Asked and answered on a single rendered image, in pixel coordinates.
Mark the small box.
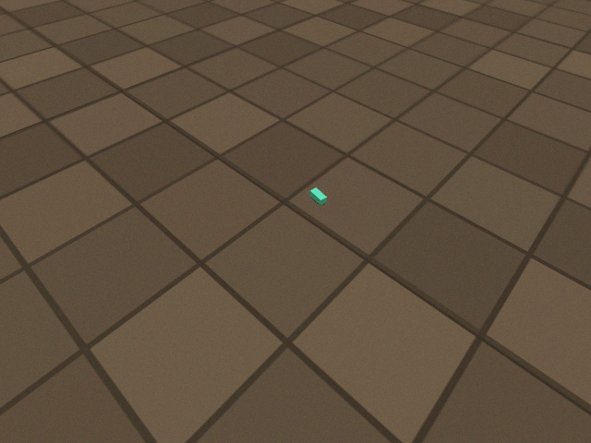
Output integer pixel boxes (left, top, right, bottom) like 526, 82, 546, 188
310, 188, 327, 205

